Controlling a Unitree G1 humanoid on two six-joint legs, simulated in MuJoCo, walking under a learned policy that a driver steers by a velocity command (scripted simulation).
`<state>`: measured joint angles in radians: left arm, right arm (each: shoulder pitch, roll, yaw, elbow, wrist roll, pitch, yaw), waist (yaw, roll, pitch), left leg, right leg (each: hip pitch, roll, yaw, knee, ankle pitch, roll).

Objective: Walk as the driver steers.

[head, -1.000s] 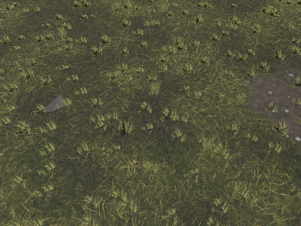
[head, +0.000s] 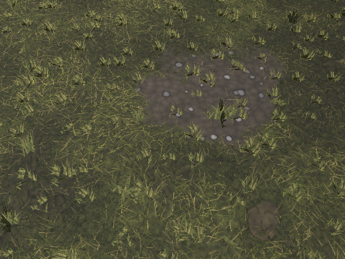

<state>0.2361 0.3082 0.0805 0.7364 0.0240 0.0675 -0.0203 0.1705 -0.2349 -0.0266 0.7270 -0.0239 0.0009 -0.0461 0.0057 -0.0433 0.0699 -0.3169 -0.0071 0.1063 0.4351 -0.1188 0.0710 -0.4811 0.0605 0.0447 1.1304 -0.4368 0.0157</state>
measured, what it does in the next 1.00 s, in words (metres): walks ahead, turning left: right foot, then left foot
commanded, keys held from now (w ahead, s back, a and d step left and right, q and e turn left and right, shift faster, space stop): e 0.10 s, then no key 0.08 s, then q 0.24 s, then w+q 0.58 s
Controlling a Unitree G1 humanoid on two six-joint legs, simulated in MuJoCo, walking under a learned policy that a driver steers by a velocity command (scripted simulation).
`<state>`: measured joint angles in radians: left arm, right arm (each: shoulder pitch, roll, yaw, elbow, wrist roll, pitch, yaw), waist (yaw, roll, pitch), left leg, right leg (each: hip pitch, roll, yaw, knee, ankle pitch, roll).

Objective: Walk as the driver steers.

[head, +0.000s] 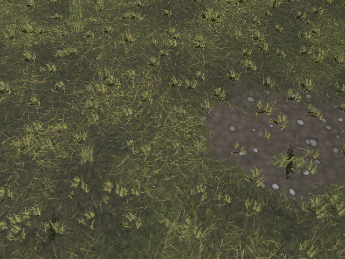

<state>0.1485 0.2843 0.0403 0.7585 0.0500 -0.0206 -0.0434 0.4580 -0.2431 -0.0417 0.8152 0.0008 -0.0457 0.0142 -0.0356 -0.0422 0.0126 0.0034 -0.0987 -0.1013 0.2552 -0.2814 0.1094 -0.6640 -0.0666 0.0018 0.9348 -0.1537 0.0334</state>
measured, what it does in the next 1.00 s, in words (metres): walks ahead, turning right: right foot, then left foot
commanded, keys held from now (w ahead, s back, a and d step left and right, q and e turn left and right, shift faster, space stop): w+q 0.04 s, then w+e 0.32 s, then e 0.64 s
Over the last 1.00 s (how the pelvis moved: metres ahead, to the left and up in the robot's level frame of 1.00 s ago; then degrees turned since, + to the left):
0.13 0.06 0.01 17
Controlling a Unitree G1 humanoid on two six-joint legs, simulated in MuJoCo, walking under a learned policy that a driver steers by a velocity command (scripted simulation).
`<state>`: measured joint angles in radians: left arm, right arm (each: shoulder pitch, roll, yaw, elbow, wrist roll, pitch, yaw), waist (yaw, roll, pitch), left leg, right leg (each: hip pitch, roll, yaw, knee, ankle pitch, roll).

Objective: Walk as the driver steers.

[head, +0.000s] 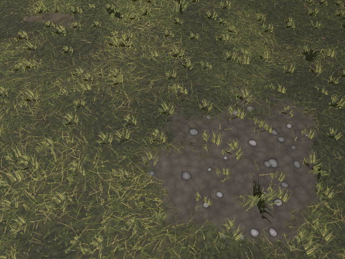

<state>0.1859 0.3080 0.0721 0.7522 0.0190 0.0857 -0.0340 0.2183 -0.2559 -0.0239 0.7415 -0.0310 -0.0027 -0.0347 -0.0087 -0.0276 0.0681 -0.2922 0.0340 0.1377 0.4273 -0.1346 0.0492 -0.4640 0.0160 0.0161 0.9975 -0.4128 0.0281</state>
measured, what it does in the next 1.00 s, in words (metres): walks ahead: right foot, then left foot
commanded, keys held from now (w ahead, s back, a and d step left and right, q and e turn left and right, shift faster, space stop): e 0.04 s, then w+e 0.12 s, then w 0.02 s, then w+q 0.82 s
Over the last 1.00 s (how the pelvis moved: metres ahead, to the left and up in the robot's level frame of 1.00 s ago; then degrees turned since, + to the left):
0.39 0.01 0.00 -22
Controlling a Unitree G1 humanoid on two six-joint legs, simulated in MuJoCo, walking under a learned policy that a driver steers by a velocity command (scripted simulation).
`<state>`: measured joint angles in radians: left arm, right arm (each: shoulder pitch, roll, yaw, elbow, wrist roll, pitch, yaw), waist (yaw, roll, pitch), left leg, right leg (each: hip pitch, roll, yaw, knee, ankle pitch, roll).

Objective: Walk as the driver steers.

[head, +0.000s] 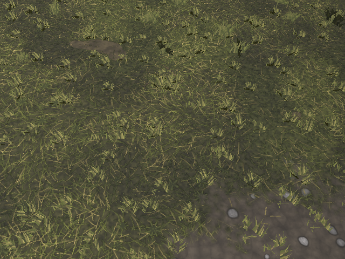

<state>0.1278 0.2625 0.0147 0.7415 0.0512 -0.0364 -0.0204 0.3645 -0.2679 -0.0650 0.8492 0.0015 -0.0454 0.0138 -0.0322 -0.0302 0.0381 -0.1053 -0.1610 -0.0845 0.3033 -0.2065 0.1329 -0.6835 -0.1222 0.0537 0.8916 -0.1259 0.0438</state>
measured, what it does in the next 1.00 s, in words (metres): walks ahead: right foot, then left foot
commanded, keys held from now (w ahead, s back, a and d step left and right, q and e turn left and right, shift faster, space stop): w+q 0.18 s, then w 0.12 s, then no key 0.70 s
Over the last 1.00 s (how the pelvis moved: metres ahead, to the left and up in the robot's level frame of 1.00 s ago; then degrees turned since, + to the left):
0.38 0.00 0.00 13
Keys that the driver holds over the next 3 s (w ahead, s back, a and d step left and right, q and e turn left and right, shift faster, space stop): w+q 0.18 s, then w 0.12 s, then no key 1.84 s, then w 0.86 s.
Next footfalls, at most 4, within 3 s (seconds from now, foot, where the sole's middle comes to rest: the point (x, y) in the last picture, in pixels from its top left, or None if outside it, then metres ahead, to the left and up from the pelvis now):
0.20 right None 0.32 -0.13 -0.78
0.64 left None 0.42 0.10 -0.78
0.94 right None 0.40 -0.12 -0.78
2.92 right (157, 172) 0.85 0.05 -0.78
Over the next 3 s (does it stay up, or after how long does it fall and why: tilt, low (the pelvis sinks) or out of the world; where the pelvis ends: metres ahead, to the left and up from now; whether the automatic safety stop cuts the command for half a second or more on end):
stays up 0.72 0.08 -0.02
